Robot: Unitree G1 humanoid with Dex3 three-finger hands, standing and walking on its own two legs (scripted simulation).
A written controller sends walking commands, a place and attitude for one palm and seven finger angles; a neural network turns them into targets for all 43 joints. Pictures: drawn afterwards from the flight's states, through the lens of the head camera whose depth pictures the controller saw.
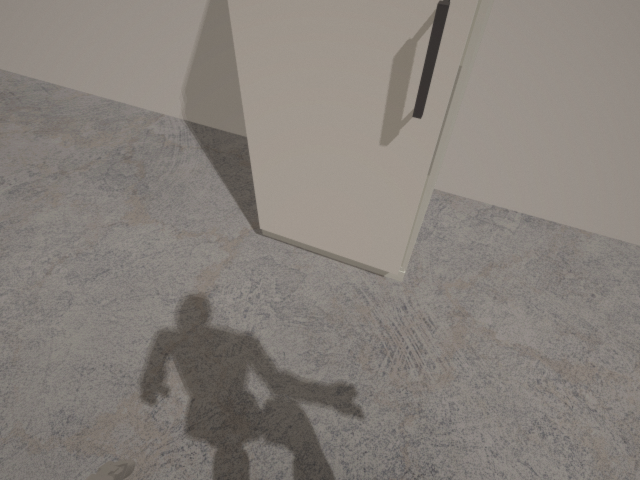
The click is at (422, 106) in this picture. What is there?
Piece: fridge door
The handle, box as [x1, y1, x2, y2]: [412, 0, 449, 118]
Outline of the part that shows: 449,0 439,1 437,4 412,116 420,118 423,111 447,13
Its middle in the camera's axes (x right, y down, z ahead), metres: +0.24 -0.38 +0.83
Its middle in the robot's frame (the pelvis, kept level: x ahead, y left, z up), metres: +0.91 -0.18 +0.11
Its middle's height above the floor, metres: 0.88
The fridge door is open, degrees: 0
